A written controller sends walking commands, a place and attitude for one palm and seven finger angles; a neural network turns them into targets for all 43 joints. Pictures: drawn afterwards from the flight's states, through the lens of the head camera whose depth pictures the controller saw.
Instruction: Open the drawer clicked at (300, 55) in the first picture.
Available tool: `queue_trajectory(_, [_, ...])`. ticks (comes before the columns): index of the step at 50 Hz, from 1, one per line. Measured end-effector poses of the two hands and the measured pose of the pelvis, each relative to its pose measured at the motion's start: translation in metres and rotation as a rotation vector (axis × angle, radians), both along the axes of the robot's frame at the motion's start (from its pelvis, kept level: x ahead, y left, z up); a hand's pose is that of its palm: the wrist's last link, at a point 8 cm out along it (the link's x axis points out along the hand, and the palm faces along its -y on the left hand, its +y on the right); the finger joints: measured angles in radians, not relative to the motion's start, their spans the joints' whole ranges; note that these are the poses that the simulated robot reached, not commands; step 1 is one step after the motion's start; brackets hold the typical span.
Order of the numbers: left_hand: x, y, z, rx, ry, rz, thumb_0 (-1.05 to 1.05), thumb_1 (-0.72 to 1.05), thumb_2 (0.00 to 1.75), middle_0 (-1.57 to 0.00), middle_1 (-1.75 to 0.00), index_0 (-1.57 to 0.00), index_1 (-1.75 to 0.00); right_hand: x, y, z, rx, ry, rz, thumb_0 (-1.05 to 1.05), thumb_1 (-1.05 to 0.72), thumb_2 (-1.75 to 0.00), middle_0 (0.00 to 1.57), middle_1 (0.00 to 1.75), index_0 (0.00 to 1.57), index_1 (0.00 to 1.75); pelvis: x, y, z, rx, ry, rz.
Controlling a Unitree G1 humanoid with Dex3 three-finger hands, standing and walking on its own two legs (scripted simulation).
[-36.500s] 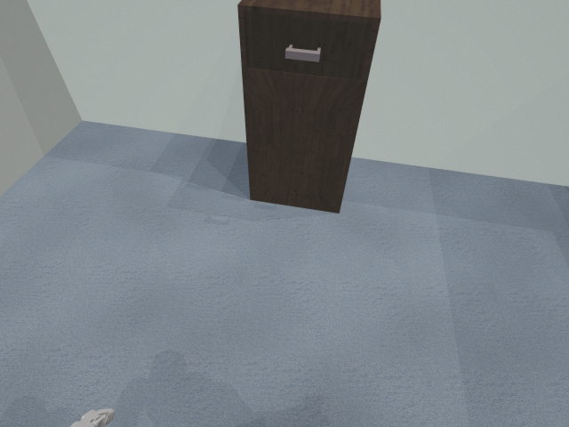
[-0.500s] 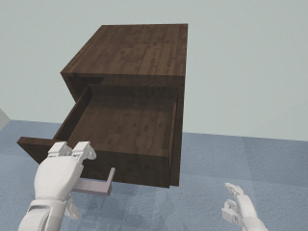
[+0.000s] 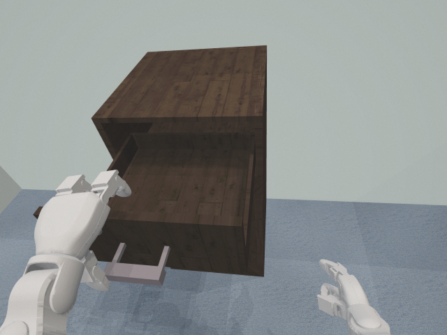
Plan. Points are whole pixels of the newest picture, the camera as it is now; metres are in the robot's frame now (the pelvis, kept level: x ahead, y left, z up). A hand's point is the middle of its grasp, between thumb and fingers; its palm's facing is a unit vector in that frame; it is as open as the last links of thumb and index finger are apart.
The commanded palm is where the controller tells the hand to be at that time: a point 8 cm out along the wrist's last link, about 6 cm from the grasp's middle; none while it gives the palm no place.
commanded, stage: lift the hand off the handle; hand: left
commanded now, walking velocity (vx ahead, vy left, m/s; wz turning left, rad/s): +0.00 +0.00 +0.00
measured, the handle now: (139, 261) +0.24 +0.22 +0.00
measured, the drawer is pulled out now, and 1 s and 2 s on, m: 0.30 0.30 0.30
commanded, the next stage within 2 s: draw the hand back to the body in 0.12 s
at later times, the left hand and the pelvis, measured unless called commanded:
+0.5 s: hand (89, 241) +0.19 +0.23 +0.15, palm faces +0.12 -0.06 -0.99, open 13.8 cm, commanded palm +0.15 +0.23 +0.20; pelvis -0.01 -0.01 +0.00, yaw +1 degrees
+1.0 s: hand (92, 237) +0.19 +0.22 +0.17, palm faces +0.35 -0.80 -0.48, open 13.5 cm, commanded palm +0.14 +0.26 +0.20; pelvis +0.00 +0.00 +0.00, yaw +1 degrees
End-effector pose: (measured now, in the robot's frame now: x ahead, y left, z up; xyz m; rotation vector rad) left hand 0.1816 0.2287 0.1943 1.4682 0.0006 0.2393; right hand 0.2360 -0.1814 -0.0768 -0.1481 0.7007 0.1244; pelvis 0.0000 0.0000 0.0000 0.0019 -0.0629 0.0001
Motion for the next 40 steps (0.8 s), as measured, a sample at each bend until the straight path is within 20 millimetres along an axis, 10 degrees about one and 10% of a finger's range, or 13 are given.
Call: queue_trajectory(40, [-0.029,0.019,-0.002,0.024,0.033,-0.016,0.0,-0.49,0.3,-0.32,-1.2,-0.32,-1.2,-0.022,-0.027,-0.009,-0.078,0.001,-0.035,0.02,-0.91,-0.9,0.2,0.3,0.19,0.3,-0.008,-0.005,-0.002,-0.005,0.008,0.019])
